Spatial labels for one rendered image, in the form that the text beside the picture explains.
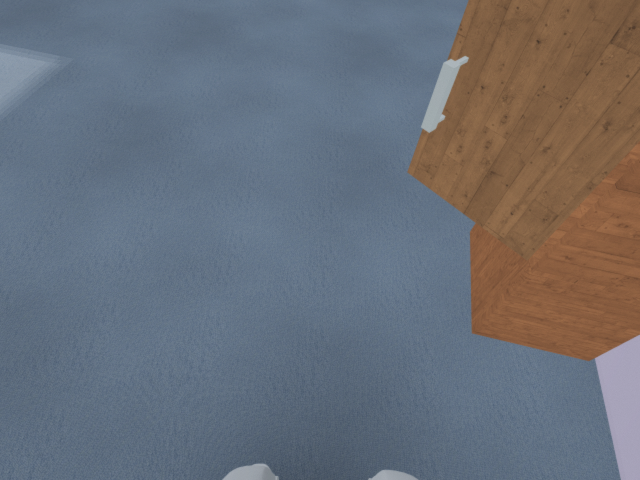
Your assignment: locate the handle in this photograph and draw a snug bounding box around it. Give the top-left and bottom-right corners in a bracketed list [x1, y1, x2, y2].
[421, 56, 469, 133]

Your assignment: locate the cupboard door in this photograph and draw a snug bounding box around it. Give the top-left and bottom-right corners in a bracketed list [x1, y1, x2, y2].
[407, 0, 640, 261]

